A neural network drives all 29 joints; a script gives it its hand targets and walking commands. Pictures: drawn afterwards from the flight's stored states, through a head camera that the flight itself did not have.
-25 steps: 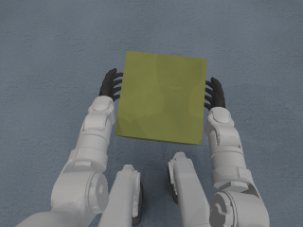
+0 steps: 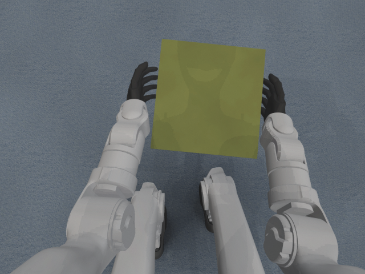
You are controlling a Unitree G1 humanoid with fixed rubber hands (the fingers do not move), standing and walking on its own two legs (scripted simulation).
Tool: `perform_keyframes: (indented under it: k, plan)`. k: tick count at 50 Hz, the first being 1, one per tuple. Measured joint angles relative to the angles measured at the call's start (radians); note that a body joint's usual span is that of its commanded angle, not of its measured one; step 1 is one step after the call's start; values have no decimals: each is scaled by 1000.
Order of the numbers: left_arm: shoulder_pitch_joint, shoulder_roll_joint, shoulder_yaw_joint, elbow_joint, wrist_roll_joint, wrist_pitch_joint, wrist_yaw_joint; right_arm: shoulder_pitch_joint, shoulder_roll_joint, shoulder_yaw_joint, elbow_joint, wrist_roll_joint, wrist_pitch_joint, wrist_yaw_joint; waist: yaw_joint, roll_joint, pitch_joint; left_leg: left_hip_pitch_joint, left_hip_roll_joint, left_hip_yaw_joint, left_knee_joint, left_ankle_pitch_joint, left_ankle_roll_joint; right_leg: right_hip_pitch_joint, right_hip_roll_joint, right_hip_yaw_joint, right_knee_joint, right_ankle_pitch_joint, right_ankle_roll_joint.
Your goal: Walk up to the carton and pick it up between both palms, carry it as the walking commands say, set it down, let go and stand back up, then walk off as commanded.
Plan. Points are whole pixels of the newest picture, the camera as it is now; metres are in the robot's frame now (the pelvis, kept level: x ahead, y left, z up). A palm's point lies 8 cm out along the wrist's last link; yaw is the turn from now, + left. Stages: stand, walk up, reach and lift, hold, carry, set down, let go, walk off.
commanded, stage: set down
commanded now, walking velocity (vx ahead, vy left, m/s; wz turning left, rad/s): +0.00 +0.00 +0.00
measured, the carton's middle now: (202, 109) +0.45 -0.09 -0.16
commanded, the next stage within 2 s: none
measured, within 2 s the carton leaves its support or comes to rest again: neither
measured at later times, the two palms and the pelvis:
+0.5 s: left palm (145, 101) +0.49 +0.05 -0.19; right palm (254, 115) +0.43 -0.23 -0.20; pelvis -0.05 -0.01 -0.07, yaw +0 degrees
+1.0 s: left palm (147, 99) +0.52 +0.05 -0.25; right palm (245, 108) +0.47 -0.23 -0.27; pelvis -0.06 -0.01 -0.12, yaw +1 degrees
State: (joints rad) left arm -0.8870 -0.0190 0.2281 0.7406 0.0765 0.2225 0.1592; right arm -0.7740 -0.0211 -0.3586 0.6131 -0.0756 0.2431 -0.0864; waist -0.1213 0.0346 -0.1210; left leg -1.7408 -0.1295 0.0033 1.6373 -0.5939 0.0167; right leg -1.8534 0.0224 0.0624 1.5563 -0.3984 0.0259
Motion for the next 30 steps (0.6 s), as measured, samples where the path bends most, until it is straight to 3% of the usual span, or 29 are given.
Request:
perform_keyframes:
  k: [10,20,26,30]
  plan:
    - [-90,38,17,16,-29,16,-5,-100,-19,5,1,6,39,-17,17,0,66,-84,3,7,102,-13,-21,-97,10,-1,107,-1,-15]
    - [-262,111,47,34,-36,33,-41,-259,-39,13,-23,1,75,-58,15,17,296,-95,2,13,211,-13,-36,-115,15,-4,210,13,-23]
    - [-444,176,43,-35,-75,56,-52,-422,-96,38,-121,48,108,-92,-1,4,678,18,-2,25,278,-12,-33,-1,15,3,272,20,-15]
    - [-447,188,20,-63,-109,92,-30,-447,-125,63,-122,94,144,-102,-11,3,654,-81,0,46,323,-4,-29,-104,22,20,315,35,-6]
